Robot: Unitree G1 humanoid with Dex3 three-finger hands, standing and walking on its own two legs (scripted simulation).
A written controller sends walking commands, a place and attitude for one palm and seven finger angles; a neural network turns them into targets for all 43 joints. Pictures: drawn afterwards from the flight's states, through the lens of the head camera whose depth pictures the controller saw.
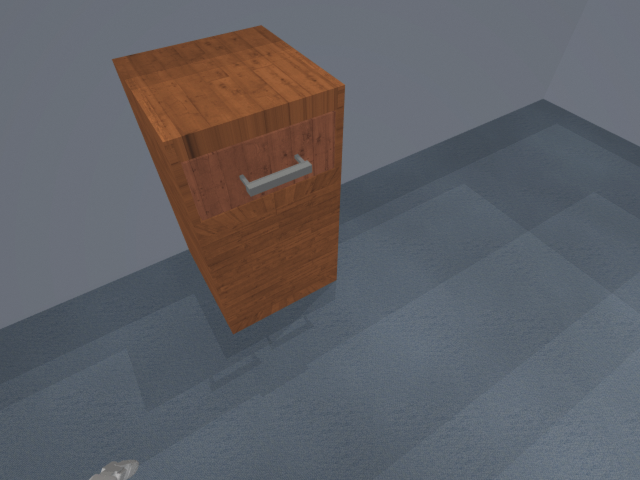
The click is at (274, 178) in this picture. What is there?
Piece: drawer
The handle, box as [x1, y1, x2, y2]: [239, 154, 311, 196]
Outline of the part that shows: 311,164 307,160 304,161 296,154 294,155 294,157 299,162 298,164 249,182 242,174 239,176 246,186 247,192 251,196 311,172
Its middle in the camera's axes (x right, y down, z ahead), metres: -0.11 -0.16 +0.94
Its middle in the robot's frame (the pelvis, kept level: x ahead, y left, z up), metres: +0.79 +0.15 -0.12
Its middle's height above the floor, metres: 0.65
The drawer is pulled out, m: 0.00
